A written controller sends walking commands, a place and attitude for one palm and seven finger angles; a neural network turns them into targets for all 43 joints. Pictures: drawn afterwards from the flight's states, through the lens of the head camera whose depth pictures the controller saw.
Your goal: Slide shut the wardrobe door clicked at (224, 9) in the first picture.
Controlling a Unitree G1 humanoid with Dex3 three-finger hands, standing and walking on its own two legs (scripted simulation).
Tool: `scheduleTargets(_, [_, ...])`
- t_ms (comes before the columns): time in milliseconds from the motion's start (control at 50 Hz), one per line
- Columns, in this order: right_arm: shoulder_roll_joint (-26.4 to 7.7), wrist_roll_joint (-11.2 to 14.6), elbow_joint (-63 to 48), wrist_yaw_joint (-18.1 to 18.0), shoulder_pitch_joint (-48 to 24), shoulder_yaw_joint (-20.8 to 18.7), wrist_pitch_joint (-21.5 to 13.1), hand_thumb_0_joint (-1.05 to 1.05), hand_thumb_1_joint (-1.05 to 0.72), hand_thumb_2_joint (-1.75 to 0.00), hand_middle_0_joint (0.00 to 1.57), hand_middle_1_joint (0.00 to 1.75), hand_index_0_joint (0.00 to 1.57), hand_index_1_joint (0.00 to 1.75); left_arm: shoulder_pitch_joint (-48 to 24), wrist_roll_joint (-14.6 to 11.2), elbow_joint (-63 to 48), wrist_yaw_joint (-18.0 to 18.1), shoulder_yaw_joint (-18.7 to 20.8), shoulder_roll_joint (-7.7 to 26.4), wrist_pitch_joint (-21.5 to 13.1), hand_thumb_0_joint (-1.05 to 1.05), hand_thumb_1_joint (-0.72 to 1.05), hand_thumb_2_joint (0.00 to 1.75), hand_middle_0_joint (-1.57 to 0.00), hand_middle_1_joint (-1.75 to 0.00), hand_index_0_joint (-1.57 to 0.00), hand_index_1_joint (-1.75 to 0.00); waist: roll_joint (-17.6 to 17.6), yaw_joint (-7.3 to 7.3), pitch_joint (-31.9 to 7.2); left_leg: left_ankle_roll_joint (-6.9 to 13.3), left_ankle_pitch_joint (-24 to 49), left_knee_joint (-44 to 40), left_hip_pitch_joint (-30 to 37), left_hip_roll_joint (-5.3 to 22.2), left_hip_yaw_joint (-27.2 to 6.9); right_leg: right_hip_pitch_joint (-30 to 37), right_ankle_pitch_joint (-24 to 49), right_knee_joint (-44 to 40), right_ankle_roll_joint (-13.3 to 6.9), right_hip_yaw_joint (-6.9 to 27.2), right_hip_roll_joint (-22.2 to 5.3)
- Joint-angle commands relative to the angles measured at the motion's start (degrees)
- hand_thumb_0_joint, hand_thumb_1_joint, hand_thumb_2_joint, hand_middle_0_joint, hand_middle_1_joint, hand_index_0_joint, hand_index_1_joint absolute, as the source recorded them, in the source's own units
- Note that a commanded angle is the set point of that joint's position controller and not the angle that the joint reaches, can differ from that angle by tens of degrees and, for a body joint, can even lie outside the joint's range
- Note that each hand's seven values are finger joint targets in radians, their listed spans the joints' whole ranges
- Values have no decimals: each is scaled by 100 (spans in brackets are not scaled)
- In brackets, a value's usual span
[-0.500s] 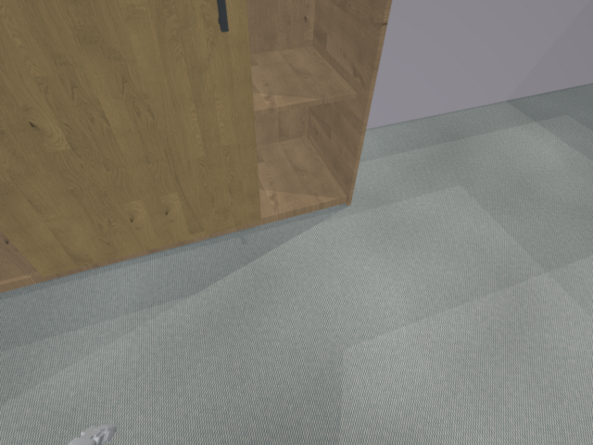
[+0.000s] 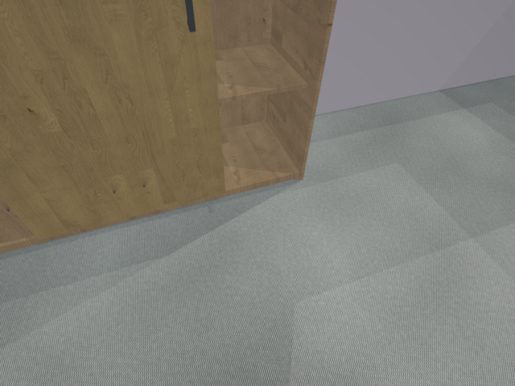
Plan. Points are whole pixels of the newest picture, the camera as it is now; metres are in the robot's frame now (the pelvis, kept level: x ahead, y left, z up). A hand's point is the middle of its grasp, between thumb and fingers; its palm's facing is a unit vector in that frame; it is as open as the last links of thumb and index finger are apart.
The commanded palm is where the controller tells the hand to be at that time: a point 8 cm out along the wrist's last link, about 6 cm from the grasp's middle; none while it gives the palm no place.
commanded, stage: stand and wait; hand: left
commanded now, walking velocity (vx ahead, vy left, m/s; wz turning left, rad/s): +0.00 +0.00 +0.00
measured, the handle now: out of the picture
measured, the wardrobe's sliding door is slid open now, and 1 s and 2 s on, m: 0.43 0.43 0.43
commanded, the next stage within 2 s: look at it before walking up in 0.48 s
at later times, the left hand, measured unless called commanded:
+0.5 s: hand out of the picture +0.07 +0.24 -0.15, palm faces -0.03 -0.94 -0.33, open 7.4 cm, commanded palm none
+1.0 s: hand out of the picture +0.06 +0.24 -0.15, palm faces -0.03 -0.94 -0.33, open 7.4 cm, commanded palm none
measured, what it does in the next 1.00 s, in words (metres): stands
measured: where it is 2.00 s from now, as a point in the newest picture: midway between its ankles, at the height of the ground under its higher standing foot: outside the picture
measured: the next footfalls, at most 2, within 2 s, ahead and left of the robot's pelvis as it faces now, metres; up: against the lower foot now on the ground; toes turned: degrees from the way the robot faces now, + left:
right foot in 1.52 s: +0.10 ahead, -0.14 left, +0.00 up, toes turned -16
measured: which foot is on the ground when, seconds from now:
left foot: down 0.00-1.00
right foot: down 0.00-1.00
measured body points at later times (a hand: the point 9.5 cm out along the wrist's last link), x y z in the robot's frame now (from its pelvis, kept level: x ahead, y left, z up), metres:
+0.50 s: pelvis -0.02 -0.01 +0.00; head -0.02 -0.01 +0.45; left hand +0.07 +0.29 -0.13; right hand +0.05 -0.30 -0.13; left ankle -0.02 +0.13 -0.74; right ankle -0.02 -0.12 -0.74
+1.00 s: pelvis -0.02 +0.00 +0.00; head -0.02 +0.00 +0.45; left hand +0.06 +0.29 -0.13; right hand +0.06 -0.30 -0.13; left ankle -0.02 +0.13 -0.74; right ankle -0.02 -0.12 -0.74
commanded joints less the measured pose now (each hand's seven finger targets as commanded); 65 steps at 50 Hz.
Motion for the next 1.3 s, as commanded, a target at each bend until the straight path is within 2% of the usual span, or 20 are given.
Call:
scheduleTargets(0, [-1145,25,-365,-75,-333,-259,-173,0,-90,-90,20,30,20,30,-328,11,-349,65,249,1203,-162,0,90,90,-20,-30,-20,-30,50,-16,-474,231,1358,-348,99,607,-396,168,1535,-452,-205,556,-678])
scheduleTargets(420, [-1162,22,-41,-45,-160,-227,-168,0,-90,-90,20,30,20,30,-379,17,-118,38,230,1201,-167,0,90,90,-20,-30,-20,-30,1,-13,-142,180,647,-652,-57,609,-465,-106,453,-878,-192,723,-638])
scheduleTargets(500, [-1169,27,-27,-46,-142,-228,-188,0,-90,-90,20,30,20,30,-373,17,-102,40,222,1186,-168,0,90,90,-20,-30,-20,-30,121,-11,-270,189,772,-675,4,646,-478,-40,643,-807,-181,673,-625])
scheduleTargets(840, [-1167,41,17,-61,-149,-232,-211,0,-90,-90,20,30,20,30,-278,17,-29,50,216,1174,-192,0,90,90,-20,-30,-20,-30,98,-9,-390,188,1144,-667,161,685,-451,102,1228,-757,-173,633,-637])
scheduleTargets(940, [-1168,40,19,-61,-181,-228,-197,0,-90,-90,20,30,20,30,-286,23,-24,49,219,1173,-190,0,90,90,-20,-30,-20,-30,55,-9,-214,182,1055,-710,95,681,-442,35,1156,-811,-168,637,-639])
scheduleTargets(1120, [-1173,40,13,-56,-193,-233,-200,0,-90,-90,20,30,20,30,-284,22,-27,48,214,1183,-197,0,90,90,-20,-30,-20,-30,95,-14,-321,179,1150,-707,186,684,-450,90,1234,-828,-159,622,-646])
scheduleTargets(1140, [-792,16,87,-49,-19,-142,-164,0,-90,-90,20,30,20,30,-112,12,66,56,146,794,-146,0,90,90,-20,-30,-20,-30,39,-23,-428,118,922,-662,240,690,-345,99,984,-826,-119,627,-625])
scheduleTargets(1160, [-507,-9,145,-37,174,-81,-106,0,-90,-90,20,30,20,30,106,17,125,55,85,518,-68,0,90,90,-20,-30,-20,-30,69,-10,-324,65,391,-554,211,647,-232,-53,351,-793,-100,672,-572])
scheduleTargets(1180, [-470,-24,152,-31,335,-99,-69,0,-90,-90,20,30,20,30,210,43,123,36,99,497,-11,0,90,90,-20,-30,-20,-30,49,-23,-274,78,-222,-492,197,642,-190,-236,-332,-739,-131,737,-490])
scheduleTargets(1220, [-604,-56,93,-23,399,-182,-27,0,-90,-90,20,30,20,30,275,73,10,-47,169,544,61,0,90,90,-20,-30,-20,-30,181,-18,222,172,-1490,-625,-125,716,-282,-774,-1347,-651,-194,804,-314])
scheduleTargets(1260, [-767,-62,-14,-29,579,-285,-28,0,-90,-90,20,30,20,30,312,95,-166,-111,245,517,74,0,90,90,-20,-30,-20,-30,394,-68,539,339,-2207,-833,-215,962,-570,-1277,-1601,-137,-219,674,-68])
scheduleTargets(1280, [-896,-52,-44,-37,714,-350,-44,0,-90,-90,20,30,20,30,344,94,-256,-139,258,445,58,0,90,90,-20,-30,-20,-30,675,-113,572,515,-2504,-1025,0,1255,-890,-1650,-1522,403,-197,463,109])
